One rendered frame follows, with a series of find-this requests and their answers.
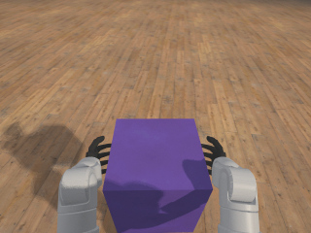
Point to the left robot forearm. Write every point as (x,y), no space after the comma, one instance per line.
(77,197)

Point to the robot left hand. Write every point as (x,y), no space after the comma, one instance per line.
(94,149)

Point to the right robot forearm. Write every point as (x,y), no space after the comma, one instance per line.
(238,197)

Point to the carton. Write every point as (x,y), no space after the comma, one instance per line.
(157,180)

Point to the robot right hand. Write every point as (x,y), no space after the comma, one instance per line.
(217,151)

